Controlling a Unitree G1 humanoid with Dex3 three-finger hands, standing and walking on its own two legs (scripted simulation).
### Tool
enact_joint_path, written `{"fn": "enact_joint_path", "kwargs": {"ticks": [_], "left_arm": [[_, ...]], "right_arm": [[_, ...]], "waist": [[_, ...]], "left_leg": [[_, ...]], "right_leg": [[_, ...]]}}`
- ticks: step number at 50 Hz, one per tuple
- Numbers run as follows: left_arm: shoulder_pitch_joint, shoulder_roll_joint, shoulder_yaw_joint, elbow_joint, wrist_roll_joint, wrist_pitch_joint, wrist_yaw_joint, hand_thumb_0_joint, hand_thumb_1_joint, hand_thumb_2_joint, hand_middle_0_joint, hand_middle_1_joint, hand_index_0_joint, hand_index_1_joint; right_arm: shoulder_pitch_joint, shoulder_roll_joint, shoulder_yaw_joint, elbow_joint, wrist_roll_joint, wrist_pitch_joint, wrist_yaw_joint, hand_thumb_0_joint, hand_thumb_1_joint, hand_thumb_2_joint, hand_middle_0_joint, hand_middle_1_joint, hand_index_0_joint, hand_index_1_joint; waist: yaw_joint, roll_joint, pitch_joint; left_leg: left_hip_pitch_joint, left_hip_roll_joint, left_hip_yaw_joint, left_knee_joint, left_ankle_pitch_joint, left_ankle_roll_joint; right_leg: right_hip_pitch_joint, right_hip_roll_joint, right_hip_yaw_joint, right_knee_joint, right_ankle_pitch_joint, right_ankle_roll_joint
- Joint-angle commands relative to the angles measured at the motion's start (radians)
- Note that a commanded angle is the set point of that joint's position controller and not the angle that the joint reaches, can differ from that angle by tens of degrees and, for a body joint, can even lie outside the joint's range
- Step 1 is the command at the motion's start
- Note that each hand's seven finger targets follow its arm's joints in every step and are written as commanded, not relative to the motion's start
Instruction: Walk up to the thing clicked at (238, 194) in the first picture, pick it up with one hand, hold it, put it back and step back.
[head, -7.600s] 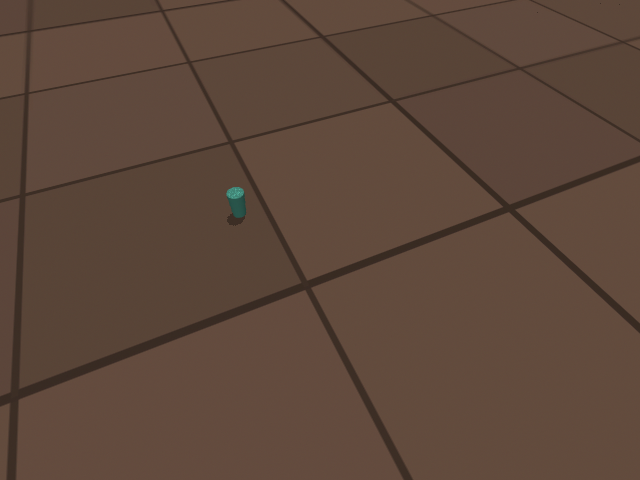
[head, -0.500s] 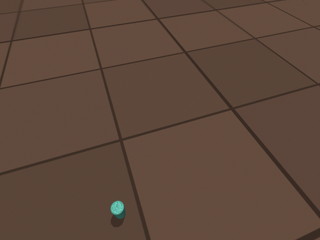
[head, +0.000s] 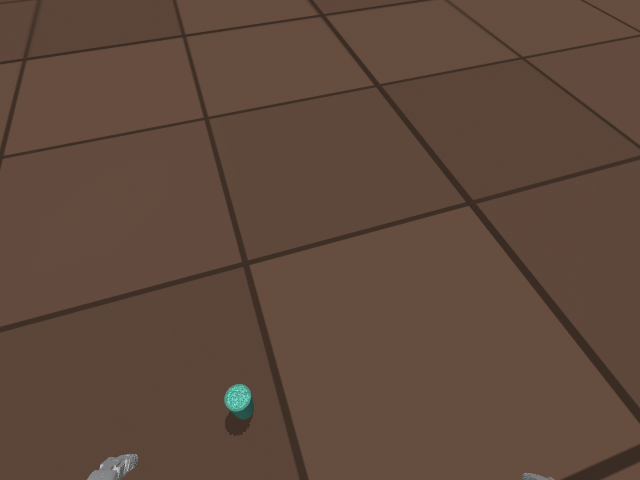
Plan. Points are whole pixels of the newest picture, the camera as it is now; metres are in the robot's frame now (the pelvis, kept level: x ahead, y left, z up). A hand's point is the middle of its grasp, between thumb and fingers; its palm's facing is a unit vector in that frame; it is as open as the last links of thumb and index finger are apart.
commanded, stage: rise first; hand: left
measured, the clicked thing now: (241, 403) +0.40 +0.24 -0.72
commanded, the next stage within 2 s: none
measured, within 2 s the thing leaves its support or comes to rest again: neither
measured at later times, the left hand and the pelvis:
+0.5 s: hand out of the picture +0.13 +0.26 -0.20, palm faces -0.12 -0.90 -0.43, open 13.5 cm; pelvis -0.01 +0.01 -0.06, yaw +0 degrees
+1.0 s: hand (174, 453) +0.22 +0.29 -0.36, palm faces -0.41 -0.57 -0.72, open 13.6 cm; pelvis -0.05 +0.01 -0.22, yaw +1 degrees
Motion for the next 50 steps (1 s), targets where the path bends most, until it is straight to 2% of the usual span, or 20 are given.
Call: {"fn": "enact_joint_path", "kwargs": {"ticks": [1,2,3,5,11,13,14,15,16,20,24,25,27,29,33,35,39,40,47,50], "left_arm": [[-0.257,0.276,0.133,-0.081,0.069,-0.039,-0.022,0.000,0.339,0.935,-0.141,-0.816,-0.142,-0.815],[-0.104,0.266,0.162,-0.019,0.091,-0.025,-0.027,0.000,0.259,0.915,-0.109,-0.896,-0.139,-0.886],[-0.030,0.247,0.159,-0.036,0.108,-0.013,-0.033,0.000,0.179,0.922,-0.108,-0.956,-0.136,-0.927],[-0.022,0.231,0.156,-0.105,0.131,0.009,-0.033,0.000,0.019,0.944,-0.108,-0.985,-0.129,-0.964],[-0.056,0.192,0.140,-0.241,0.166,0.107,-0.012,0.000,-0.461,0.933,-0.156,-0.960,-0.145,-0.972],[-0.024,0.161,0.132,-0.243,0.173,0.115,-0.009,0.000,-0.499,0.930,-0.157,-0.976,-0.147,-0.987],[-0.070,0.175,0.137,-0.320,0.179,0.104,-0.008,0.000,-0.502,0.936,-0.146,-0.988,-0.138,-0.997],[-0.004,0.184,0.160,-0.295,0.185,0.105,-0.005,0.000,-0.507,0.938,-0.144,-0.992,-0.134,-1.003],[-0.039,0.174,0.144,-0.390,0.191,0.095,-0.008,0.000,-0.494,0.924,-0.153,-0.993,-0.148,-0.998],[0.031,0.167,0.144,-0.491,0.217,0.100,-0.003,0.000,-0.501,0.937,-0.147,-0.998,-0.138,-1.007],[0.141,0.164,0.150,-0.542,0.241,0.146,0.001,0.000,-0.504,0.941,-0.135,-1.002,-0.130,-1.007],[0.112,0.174,0.146,-0.638,0.242,0.148,0.001,0.000,-0.502,0.936,-0.138,-1.006,-0.135,-1.009],[0.165,0.159,0.137,-0.656,0.253,0.168,-0.002,0.000,-0.493,0.924,-0.130,-1.022,-0.137,-1.015],[0.141,0.173,0.137,-0.680,0.264,0.182,0.002,0.000,-0.494,0.915,-0.131,-1.032,-0.144,-1.018],[0.042,0.157,0.111,-0.638,0.326,0.165,0.009,0.000,-0.512,0.931,-0.130,-1.014,-0.135,-1.009],[-0.023,0.193,0.133,-0.603,0.371,0.133,0.015,0.000,-0.489,0.933,-0.118,-1.017,-0.124,-1.011],[-0.102,0.228,0.133,-0.556,0.475,0.045,0.037,0.000,-0.434,0.889,-0.143,-1.010,-0.159,-0.993],[-0.115,0.219,0.116,-0.544,0.495,0.028,0.042,0.000,-0.432,0.901,-0.141,-1.019,-0.152,-1.008],[-0.280,0.343,0.157,-0.490,0.645,-0.043,0.101,0.000,-0.463,0.931,-0.085,-1.080,-0.109,-1.055],[-0.405,0.401,0.174,-0.434,0.705,-0.055,0.117,0.000,-0.491,0.956,-0.055,-1.104,-0.082,-1.077]], "right_arm": [[0.041,-0.117,-0.070,-0.198,-0.007,-0.044,-0.023,0.000,-0.880,-0.898,0.200,0.300,0.200,0.300],[0.071,-0.113,-0.079,-0.200,-0.018,-0.047,-0.021,0.000,-0.887,-0.899,0.200,0.300,0.200,0.300],[0.075,-0.107,-0.083,-0.227,-0.020,-0.050,-0.016,0.000,-0.875,-0.897,0.200,0.300,0.200,0.300],[0.068,-0.096,-0.086,-0.282,-0.015,-0.057,-0.015,0.000,-0.897,-0.902,0.200,0.300,0.200,0.300],[0.035,-0.084,-0.090,-0.376,-0.012,-0.076,-0.006,0.000,-0.892,-0.901,0.200,0.300,0.200,0.300],[0.049,-0.079,-0.091,-0.381,-0.017,-0.090,-0.002,0.000,-0.895,-0.902,0.200,0.300,0.200,0.300],[0.048,-0.073,-0.092,-0.393,-0.019,-0.100,-0.002,0.000,-0.889,-0.900,0.200,0.300,0.200,0.300],[0.069,-0.074,-0.096,-0.391,-0.021,-0.107,-0.002,0.000,-0.877,-0.897,0.200,0.300,0.200,0.300],[0.063,-0.071,-0.100,-0.412,-0.022,-0.115,-0.002,0.000,-0.886,-0.899,0.200,0.300,0.200,0.300],[0.068,-0.069,-0.105,-0.435,-0.026,-0.136,-0.009,0.000,-0.877,-0.897,0.201,0.300,0.200,0.300],[0.062,-0.059,-0.101,-0.457,-0.023,-0.144,-0.012,0.000,-0.880,-0.897,0.200,0.300,0.200,0.300],[0.040,-0.061,-0.103,-0.482,-0.023,-0.150,-0.013,0.000,-0.887,-0.899,0.200,0.300,0.200,0.300],[0.044,-0.064,-0.104,-0.485,-0.024,-0.156,-0.014,0.000,-0.888,-0.898,0.200,0.300,0.200,0.300],[0.053,-0.066,-0.102,-0.479,-0.026,-0.161,-0.013,0.000,-0.902,-0.902,0.200,0.300,0.200,0.300],[0.030,-0.061,-0.089,-0.495,-0.032,-0.185,-0.009,0.000,-0.911,-0.905,0.200,0.300,0.200,0.300],[0.022,-0.065,-0.089,-0.495,-0.035,-0.197,-0.004,0.000,-0.886,-0.898,0.200,0.300,0.200,0.300],[0.021,-0.084,-0.094,-0.482,-0.032,-0.221,0.012,0.000,-0.875,-0.895,0.200,0.300,0.200,0.300],[0.016,-0.087,-0.097,-0.475,-0.031,-0.223,0.015,0.000,-0.859,-0.891,0.200,0.300,0.200,0.300],[0.016,-0.121,-0.119,-0.421,-0.025,-0.205,0.037,0.000,-0.860,-0.892,0.200,0.300,0.200,0.300],[0.036,-0.131,-0.124,-0.390,-0.027,-0.186,0.047,0.000,-0.867,-0.895,0.200,0.300,0.200,0.300]], "waist": [[-0.009,-0.024,-0.193],[0.014,0.002,-0.232],[0.036,0.027,-0.261],[0.041,0.049,-0.287],[0.001,0.009,-0.240],[-0.003,0.003,-0.220],[-0.006,0.026,-0.248],[-0.004,0.028,-0.292],[-0.008,0.032,-0.319],[-0.014,0.058,-0.347],[-0.013,0.042,-0.334],[-0.011,0.060,-0.352],[-0.012,0.079,-0.367],[-0.027,0.076,-0.373],[-0.056,0.076,-0.341],[-0.049,0.076,-0.363],[-0.043,0.081,-0.498],[-0.042,0.075,-0.530],[-0.013,0.137,-0.708],[-0.024,0.111,-0.779]], "left_leg": [[-0.121,-0.039,0.033,0.085,0.066,0.035],[-0.148,-0.048,0.029,0.117,0.095,0.029],[-0.170,-0.051,0.029,0.137,0.119,0.024],[-0.169,-0.057,0.030,0.141,0.141,0.020],[-0.256,-0.040,0.009,0.213,0.057,0.022],[-0.310,-0.032,0.005,0.260,0.021,0.019],[-0.327,-0.031,0.003,0.293,0.006,0.020],[-0.337,-0.031,0.001,0.325,0.039,0.020],[-0.348,-0.030,0.000,0.355,0.041,0.020],[-0.404,-0.020,-0.014,0.428,0.064,0.014],[-0.473,-0.020,-0.019,0.469,-0.020,0.021],[-0.481,-0.018,-0.024,0.480,-0.025,0.021],[-0.483,-0.010,-0.031,0.502,0.014,0.015],[-0.510,-0.004,-0.045,0.530,0.030,0.013],[-0.633,-0.001,-0.058,0.623,-0.082,0.016],[-0.711,-0.009,-0.051,0.698,-0.131,0.019],[-0.834,-0.025,-0.042,0.851,-0.106,0.017],[-0.865,-0.027,-0.041,0.887,-0.104,0.018],[-1.000,-0.029,-0.056,1.077,-0.039,0.013],[-1.086,-0.036,-0.047,1.175,-0.021,0.024]], "right_leg": [[-0.046,0.021,0.001,0.056,0.062,-0.023],[-0.048,0.019,0.000,0.091,0.087,-0.026],[-0.041,0.020,0.000,0.119,0.103,-0.031],[-0.029,0.023,-0.001,0.126,0.120,-0.033],[-0.170,0.037,-0.019,0.178,0.013,-0.031],[-0.242,0.042,-0.024,0.234,-0.028,-0.030],[-0.271,0.041,-0.019,0.266,-0.039,-0.031],[-0.269,0.038,-0.021,0.299,-0.005,-0.029],[-0.297,0.037,-0.018,0.331,-0.003,-0.028],[-0.375,0.037,-0.019,0.416,0.007,-0.031],[-0.421,0.035,-0.014,0.443,-0.061,-0.027],[-0.440,0.035,-0.013,0.457,-0.071,-0.028],[-0.467,0.036,-0.017,0.497,-0.050,-0.032],[-0.503,0.035,-0.020,0.531,-0.044,-0.032],[-0.659,0.032,-0.014,0.627,-0.132,-0.034],[-0.742,0.027,-0.009,0.697,-0.173,-0.033],[-0.852,0.022,0.000,0.851,-0.145,-0.034],[-0.884,0.022,0.001,0.884,-0.140,-0.036],[-1.090,0.015,0.004,1.103,-0.108,-0.048],[-1.124,0.015,0.005,1.170,-0.083,-0.046]]}}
